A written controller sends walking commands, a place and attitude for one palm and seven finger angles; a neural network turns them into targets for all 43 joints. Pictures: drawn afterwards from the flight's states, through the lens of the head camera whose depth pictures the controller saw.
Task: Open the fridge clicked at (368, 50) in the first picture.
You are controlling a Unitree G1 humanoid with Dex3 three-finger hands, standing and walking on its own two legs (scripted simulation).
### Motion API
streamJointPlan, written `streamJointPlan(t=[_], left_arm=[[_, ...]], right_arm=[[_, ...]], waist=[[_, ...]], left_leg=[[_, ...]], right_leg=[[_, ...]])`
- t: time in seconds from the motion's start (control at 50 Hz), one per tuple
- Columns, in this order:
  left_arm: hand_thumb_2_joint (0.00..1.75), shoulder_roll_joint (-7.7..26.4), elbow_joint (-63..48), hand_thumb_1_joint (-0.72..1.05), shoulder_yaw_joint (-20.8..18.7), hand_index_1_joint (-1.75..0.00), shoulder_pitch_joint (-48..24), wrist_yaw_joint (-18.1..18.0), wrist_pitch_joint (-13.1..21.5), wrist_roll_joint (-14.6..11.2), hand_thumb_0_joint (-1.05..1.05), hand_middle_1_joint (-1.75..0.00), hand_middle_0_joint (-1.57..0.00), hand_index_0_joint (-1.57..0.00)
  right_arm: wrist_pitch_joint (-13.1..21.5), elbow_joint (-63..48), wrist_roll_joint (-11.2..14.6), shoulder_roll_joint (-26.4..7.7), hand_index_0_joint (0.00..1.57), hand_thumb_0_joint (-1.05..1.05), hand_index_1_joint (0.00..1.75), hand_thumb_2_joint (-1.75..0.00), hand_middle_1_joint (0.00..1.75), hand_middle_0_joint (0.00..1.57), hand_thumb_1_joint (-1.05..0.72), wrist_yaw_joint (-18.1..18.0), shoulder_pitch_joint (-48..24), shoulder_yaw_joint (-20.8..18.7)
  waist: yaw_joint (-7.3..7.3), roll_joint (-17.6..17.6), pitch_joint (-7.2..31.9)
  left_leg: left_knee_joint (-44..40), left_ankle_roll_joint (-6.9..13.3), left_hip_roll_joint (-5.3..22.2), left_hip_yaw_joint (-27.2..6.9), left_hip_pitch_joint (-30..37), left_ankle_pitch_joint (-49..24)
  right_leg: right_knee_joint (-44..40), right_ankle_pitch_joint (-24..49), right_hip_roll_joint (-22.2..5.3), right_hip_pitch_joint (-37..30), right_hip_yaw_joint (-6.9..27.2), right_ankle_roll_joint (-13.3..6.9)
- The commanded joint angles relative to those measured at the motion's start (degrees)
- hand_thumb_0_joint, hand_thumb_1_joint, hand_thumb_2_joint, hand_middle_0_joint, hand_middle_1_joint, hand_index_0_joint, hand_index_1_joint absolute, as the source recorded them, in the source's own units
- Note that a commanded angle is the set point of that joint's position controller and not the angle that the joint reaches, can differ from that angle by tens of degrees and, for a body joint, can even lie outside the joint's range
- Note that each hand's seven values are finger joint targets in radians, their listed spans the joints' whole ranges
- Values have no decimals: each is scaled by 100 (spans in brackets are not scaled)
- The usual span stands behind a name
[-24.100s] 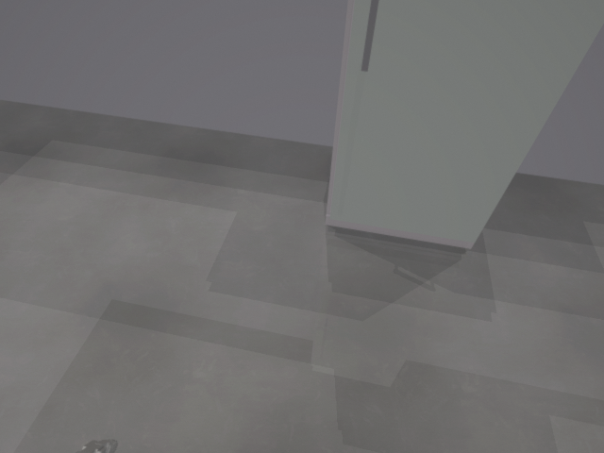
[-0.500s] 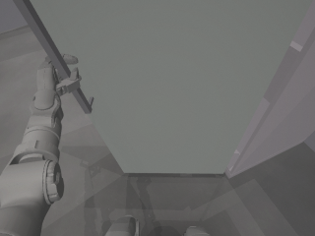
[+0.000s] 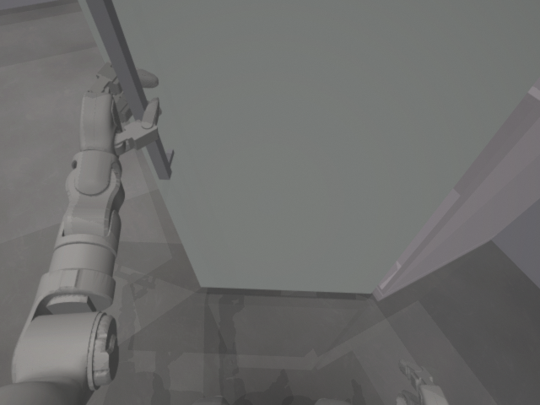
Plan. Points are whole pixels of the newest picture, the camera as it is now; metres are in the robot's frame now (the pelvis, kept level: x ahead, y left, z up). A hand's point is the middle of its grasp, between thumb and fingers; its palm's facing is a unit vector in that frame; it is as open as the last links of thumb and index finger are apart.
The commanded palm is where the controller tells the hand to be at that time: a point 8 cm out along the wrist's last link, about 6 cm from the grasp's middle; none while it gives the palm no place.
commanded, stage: stop walking and hold the door back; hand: left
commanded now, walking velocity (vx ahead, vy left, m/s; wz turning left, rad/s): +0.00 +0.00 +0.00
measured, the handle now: (122, 39) +0.50 +0.18 +0.25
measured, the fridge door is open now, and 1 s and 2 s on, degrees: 62 64 63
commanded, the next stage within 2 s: loosen the grip on the handle in 0.40 s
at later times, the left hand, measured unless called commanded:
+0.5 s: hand (148, 138) +0.43 +0.17 +0.16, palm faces +0.08 -0.98 -0.17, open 5.6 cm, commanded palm +0.40 +0.22 +0.16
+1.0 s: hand (148, 132) +0.44 +0.17 +0.16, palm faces +0.10 -0.98 -0.18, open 13.5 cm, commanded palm +0.41 +0.22 +0.16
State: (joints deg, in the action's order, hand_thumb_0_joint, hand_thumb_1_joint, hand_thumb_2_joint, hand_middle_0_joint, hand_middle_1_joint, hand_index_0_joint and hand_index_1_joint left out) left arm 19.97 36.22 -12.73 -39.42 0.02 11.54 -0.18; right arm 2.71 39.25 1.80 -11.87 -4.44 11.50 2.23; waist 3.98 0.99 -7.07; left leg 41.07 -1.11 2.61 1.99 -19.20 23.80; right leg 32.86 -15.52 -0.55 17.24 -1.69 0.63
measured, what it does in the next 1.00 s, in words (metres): steps on the spot: right foot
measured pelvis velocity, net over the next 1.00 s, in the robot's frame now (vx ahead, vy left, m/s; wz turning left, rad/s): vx -0.02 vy -0.01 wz -0.06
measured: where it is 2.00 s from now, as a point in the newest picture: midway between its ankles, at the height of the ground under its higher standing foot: outside the picture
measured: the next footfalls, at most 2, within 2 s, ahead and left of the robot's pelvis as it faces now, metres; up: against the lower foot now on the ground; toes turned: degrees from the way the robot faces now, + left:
right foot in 0.20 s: +0.03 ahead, -0.12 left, +0.00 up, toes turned -4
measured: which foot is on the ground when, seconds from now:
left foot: down 0.00-1.00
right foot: down 0.00-0.10, up 0.12-0.18, down 0.20-1.00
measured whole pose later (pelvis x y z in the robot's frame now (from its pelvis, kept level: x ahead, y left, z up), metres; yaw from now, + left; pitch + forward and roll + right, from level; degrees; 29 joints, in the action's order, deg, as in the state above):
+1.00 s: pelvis -0.02 -0.01 +0.00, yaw -3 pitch +4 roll +0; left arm 25.4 46.5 -17.3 -40.0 4.0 15.5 -1.6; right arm 4.6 41.8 1.3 -16.9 -0.3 21.8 -2.5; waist 5.7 -0.5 -0.6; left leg 34.2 -0.4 3.7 3.5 -24.0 14.5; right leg 33.6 -14.8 1.1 23.3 -1.9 -1.5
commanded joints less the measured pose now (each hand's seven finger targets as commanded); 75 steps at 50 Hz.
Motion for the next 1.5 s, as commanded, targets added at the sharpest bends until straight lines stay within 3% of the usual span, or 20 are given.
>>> streamJointPlan(t=[0.0,0.04,0.1,0.18,0.24,0.38,0.44,0.46,0.48,0.5,0.52,0.54,0.62,0.68,0.72,0.88,1.12,1.18,1.3,1.48], left_arm=[[90,1953,-1065,90,-882,-140,-1947,-357,225,-109,0,-140,-45,-45],[90,1226,-929,90,-308,-140,-1911,-281,295,-177,0,-140,-45,-45],[90,1401,-1077,90,-394,-140,-2079,-317,401,-96,0,-140,-45,-45],[90,1225,-1638,90,-333,-140,-1089,-283,356,-96,0,-140,-45,-45],[90,1542,-1936,90,-618,-140,-921,-377,268,-177,0,-140,-45,-45],[90,1340,-1948,90,-349,-140,-1327,-412,211,-242,0,-140,-45,-45],[90,1386,-1637,90,-406,-140,-1261,-443,174,-228,0,-140,-45,-45],[90,1487,-1500,90,-457,-140,-1328,-459,158,-227,0,-140,-45,-45],[90,4053,-2771,90,-1812,-140,-5906,-631,481,519,0,-140,-45,-45],[84,2485,-222,78,-731,-140,-4401,-22,-181,927,0,-140,-45,-45],[78,1121,-163,66,-169,-140,-3229,136,-272,276,0,-140,-45,-45],[73,1882,127,54,-966,-140,-3216,255,-196,31,0,-140,-45,-45],[49,1037,-40,5,-16,-140,-3240,340,423,-46,0,-140,-45,-45],[32,1754,436,-31,-607,-140,-2657,196,667,70,0,-140,-45,-45],[20,1533,274,-55,-366,-137,-2859,311,709,-65,0,-137,-42,-42],[20,2375,-384,-55,-914,-123,-2988,288,876,-187,0,-123,-32,-32],[20,1612,-1308,-55,-616,-115,-1962,266,714,-373,0,-115,-25,-25],[20,1986,-858,-55,-892,-115,-2009,190,563,-284,0,-115,-25,-25],[20,1926,-1234,-55,-889,-115,-1765,378,464,-309,0,-115,-25,-25],[20,1571,-1530,-55,-527,-115,-1853,738,397,-471,0,-115,-25,-25]], right_arm=[[192,-583,-96,-956,20,0,30,-90,30,20,-90,-273,64,-311],[178,-695,-56,-989,20,0,30,-90,30,20,-90,-202,-111,-330],[196,-722,-137,-978,20,0,30,-90,30,20,-90,-150,-83,-316],[142,-911,-107,-977,20,0,30,-90,30,20,-90,-74,-101,-333],[69,-984,-34,-921,20,0,30,-90,30,20,-90,-114,-84,-373],[-3,-916,-53,-980,20,0,30,-90,30,20,-90,-237,-212,-330],[-17,-855,-56,-1001,20,0,30,-90,30,20,-90,-237,-170,-348],[-19,-809,-50,-1019,20,0,30,-90,30,20,-90,-252,-122,-363],[243,-1114,88,-615,20,0,30,-90,30,20,-90,-91,446,-140],[536,-451,-284,-913,20,0,30,-90,30,20,-90,64,544,-757],[587,-624,-113,-1045,20,0,30,-90,30,20,-90,104,1036,-673],[669,-461,-164,-1275,20,0,30,-90,30,20,-90,142,973,-677],[748,-539,-198,-1097,20,0,30,-90,30,20,-90,339,840,-574],[677,-568,-208,-1285,20,0,30,-90,30,20,-90,420,1005,-664],[649,-628,-155,-1243,20,0,30,-90,30,20,-90,442,953,-659],[489,-475,-72,-1271,20,0,30,-90,30,20,-90,365,934,-693],[444,-461,-85,-1166,20,0,30,-90,30,20,-90,334,897,-714],[384,-329,-102,-1214,20,0,30,-90,30,20,-90,247,905,-659],[331,-484,-108,-1112,20,0,30,-90,30,20,-90,203,797,-609],[376,-515,-33,-1122,20,0,30,-90,30,20,-90,123,714,-592]], waist=[[-333,-699,2596],[-436,278,2484],[-445,687,2134],[-410,477,2440],[-347,-564,2862],[-365,366,2512],[-412,217,2379],[-400,136,2322],[-359,1386,2105],[173,123,3084],[229,-626,2829],[141,-713,2671],[54,777,2065],[33,-343,2002],[112,-584,2154],[14,-168,2404],[-116,110,2916],[-15,-240,2339],[-161,278,2913],[-51,444,2586]], left_leg=[[-1576,56,133,-122,883,-1861],[-1592,447,985,-921,1206,-3148],[-1676,802,1401,-1433,1200,-4280],[-912,322,792,-580,1114,-4345],[-589,28,434,-95,677,-3255],[-1370,305,824,-616,953,-3335],[-1353,333,828,-557,686,-2829],[-1302,299,753,-473,598,-2498],[-2178,185,291,-198,1058,-829],[-1725,66,-18,-23,1239,-2365],[-1470,107,3,-219,1250,-2899],[-1538,164,-18,-173,1175,-2066],[-1399,191,-155,-140,886,-1126],[-1289,296,-217,-101,213,-728],[-1213,344,-258,8,37,-550],[-1036,345,-290,47,-161,-713],[-1011,311,-282,0,614,-2149],[-997,322,-262,-20,367,-1992],[-947,245,-220,-89,813,-2737],[-878,164,-146,-273,1094,-2940]], right_leg=[[-161,2904,-1051,-1375,526,-364],[72,1028,-201,-659,61,76],[445,-407,-42,-245,-3,39],[-459,1913,-323,-1131,111,-106],[-242,3901,-913,-1799,587,-330],[-213,1856,-360,-1034,111,-19],[-383,1421,-334,-1077,211,-26],[-506,1381,-404,-1045,311,-47],[-418,-829,-119,-815,262,-24],[-376,981,163,-150,-49,-429],[-511,1354,280,-87,-133,-293],[-682,1071,274,-37,-10,-255],[-656,307,187,376,124,-379],[-701,-60,173,269,181,-299],[-787,-319,76,181,381,-205],[-831,-250,-24,-252,789,-154],[-358,1702,171,-430,242,-173],[-403,1512,204,-146,159,-131],[-235,1914,218,-326,83,-194],[-242,1544,286,175,-35,-208]])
